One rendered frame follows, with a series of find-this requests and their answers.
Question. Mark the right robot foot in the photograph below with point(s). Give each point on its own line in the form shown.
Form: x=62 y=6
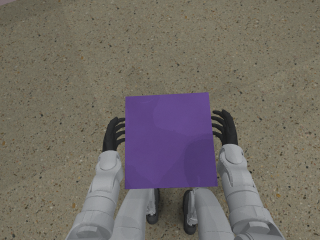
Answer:
x=190 y=229

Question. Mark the robot left shin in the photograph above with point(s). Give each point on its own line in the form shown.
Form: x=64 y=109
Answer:
x=153 y=210

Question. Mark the robot left forearm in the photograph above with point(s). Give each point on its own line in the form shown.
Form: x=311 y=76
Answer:
x=96 y=217

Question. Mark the robot left hand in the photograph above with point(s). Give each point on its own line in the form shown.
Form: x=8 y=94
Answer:
x=110 y=142

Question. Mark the robot right forearm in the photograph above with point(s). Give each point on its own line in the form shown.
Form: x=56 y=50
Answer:
x=247 y=213

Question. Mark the carton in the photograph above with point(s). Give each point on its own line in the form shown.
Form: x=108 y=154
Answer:
x=169 y=141

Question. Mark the robot right hand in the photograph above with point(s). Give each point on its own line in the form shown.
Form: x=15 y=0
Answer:
x=228 y=133

